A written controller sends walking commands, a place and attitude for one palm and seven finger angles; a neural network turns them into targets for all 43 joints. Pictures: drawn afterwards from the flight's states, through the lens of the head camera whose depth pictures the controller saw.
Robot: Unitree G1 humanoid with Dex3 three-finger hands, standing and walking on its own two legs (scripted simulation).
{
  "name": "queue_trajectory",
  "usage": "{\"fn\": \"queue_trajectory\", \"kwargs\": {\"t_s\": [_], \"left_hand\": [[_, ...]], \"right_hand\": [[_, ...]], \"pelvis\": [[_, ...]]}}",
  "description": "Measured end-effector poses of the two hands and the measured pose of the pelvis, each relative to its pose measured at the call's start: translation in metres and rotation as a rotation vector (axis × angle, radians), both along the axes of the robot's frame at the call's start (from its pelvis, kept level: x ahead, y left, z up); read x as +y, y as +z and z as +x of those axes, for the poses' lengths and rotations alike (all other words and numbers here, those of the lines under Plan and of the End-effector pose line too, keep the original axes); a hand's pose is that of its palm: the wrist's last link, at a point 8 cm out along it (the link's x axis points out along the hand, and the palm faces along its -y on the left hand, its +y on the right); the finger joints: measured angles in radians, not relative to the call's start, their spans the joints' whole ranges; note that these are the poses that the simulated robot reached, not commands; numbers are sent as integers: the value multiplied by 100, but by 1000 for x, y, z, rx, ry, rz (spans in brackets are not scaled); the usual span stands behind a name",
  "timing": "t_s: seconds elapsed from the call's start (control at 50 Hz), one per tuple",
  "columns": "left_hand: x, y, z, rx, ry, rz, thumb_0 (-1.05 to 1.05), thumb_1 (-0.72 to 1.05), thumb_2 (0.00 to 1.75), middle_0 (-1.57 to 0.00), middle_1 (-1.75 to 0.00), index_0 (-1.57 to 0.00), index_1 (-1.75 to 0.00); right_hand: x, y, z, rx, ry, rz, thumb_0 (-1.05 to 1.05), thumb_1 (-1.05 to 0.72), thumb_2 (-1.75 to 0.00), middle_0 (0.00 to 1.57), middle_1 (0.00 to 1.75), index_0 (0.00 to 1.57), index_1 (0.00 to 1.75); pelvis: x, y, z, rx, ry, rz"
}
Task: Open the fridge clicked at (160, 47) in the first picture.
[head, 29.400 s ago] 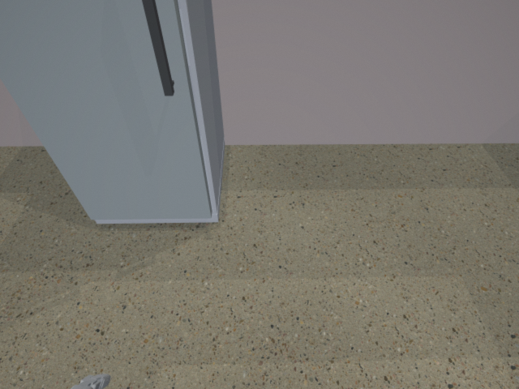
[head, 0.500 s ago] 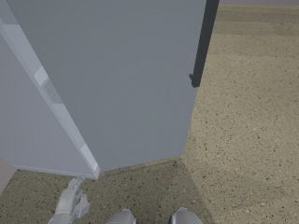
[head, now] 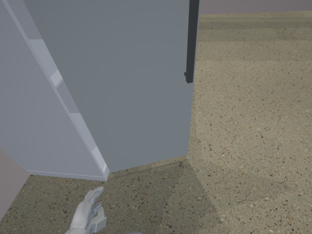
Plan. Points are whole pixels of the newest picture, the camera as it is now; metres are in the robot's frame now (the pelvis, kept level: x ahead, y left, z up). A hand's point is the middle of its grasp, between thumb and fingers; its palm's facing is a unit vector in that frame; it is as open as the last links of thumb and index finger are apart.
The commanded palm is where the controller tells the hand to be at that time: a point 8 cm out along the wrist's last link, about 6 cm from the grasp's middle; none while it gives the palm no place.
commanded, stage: stop stepping back and stand still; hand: right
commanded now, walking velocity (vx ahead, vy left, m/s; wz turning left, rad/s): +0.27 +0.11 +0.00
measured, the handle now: (190, 20) +0.74 -0.10 +0.24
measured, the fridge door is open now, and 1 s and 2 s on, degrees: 70 70 70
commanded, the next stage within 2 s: let the arm hang, fingers relaxed in 0.60 s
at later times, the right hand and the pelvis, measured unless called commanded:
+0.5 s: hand (305, 175) +0.19 -0.25 +0.17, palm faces +0.38 +0.82 -0.42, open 7.4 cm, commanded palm +0.13 -0.29 +0.18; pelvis -0.03 +0.00 +0.00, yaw +5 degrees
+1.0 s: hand out of the picture +0.05 -0.17 -0.17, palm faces -0.17 +0.97 -0.18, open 7.3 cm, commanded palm none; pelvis -0.04 -0.01 +0.00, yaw +5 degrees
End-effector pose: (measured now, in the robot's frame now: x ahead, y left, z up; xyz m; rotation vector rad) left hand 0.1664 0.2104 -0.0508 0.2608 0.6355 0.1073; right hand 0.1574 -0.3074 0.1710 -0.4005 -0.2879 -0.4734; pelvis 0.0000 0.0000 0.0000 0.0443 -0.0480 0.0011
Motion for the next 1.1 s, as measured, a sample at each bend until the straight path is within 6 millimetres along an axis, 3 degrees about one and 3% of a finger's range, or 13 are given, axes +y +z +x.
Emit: {"fn": "queue_trajectory", "kwargs": {"t_s": [0.1,0.2,0.3,0.4,0.56,0.7,0.74,0.78,0.82,0.88,0.94,1.0,1.1], "left_hand": [[6,5,-29,24,37,-5,1,90,90,-21,-30,-21,-30],[28,-14,-54,70,89,16,1,90,90,-21,-30,-21,-30],[46,-23,-86,101,198,59,1,90,90,-21,-30,-21,-30],[42,-27,-107,131,237,51,1,90,90,-21,-30,-20,-30],[28,-40,-106,163,174,-35,1,90,90,-21,-30,-20,-30],[31,-39,-87,130,195,-36,1,90,90,-21,-30,-20,-30],[34,-42,-79,123,163,-48,1,90,90,-21,-30,-20,-30],[41,-51,-74,161,133,-46,1,90,90,-21,-30,-20,-30],[49,-57,-74,197,125,-37,1,90,90,-21,-30,-20,-30],[58,-60,-84,254,148,-20,1,90,90,-21,-30,-20,-30],[63,-60,-107,350,184,10,1,90,90,-21,-30,-20,-30],[63,-59,-140,482,217,34,1,90,90,-21,-30,-20,-30],[48,-63,-192,699,246,28,1,90,90,-20,-30,-20,-30]], "right_hand": [[17,16,-5,14,75,-37,1,-89,-90,21,31,21,30],[16,21,-5,-25,96,-103,1,-89,-90,21,31,21,30],[5,6,-3,-15,100,-57,1,-89,-90,21,31,21,30],[4,-2,-1,45,100,-61,1,-89,-90,21,31,21,30],[27,16,-5,46,130,-123,1,-89,-90,21,31,21,30],[22,10,8,54,126,-107,1,-89,-90,21,31,21,30],[18,-17,20,166,144,-107,0,-89,-90,21,31,21,30],[13,-71,34,402,150,-51,0,-90,-90,20,30,20,30],[15,-136,33,671,143,32,0,-90,-90,20,30,20,30],[33,-222,1,1038,149,149,0,-91,-90,20,30,20,30],[60,-283,-51,1314,173,268,0,-91,-90,20,30,20,30],[83,-314,-104,1509,170,384,1,-92,-90,20,30,20,30],[67,-321,-161,1668,65,448,0,-98,-90,21,30,21,30]], "pelvis": [[5,9,-11,32,28,-9],[3,-3,-28,39,66,-26],[-10,-11,-26,15,66,-16],[-10,-7,-31,-1,89,-43],[-1,-2,-34,15,96,-42],[-6,-4,-24,16,102,-36],[-8,-5,-24,30,98,-40],[-10,-9,-28,42,94,-50],[-11,-12,-32,44,92,-56],[-10,-12,-36,36,86,-53],[-9,-9,-36,23,81,-49],[-9,-3,-35,17,87,-44],[-9,5,-33,29,88,-29]]}}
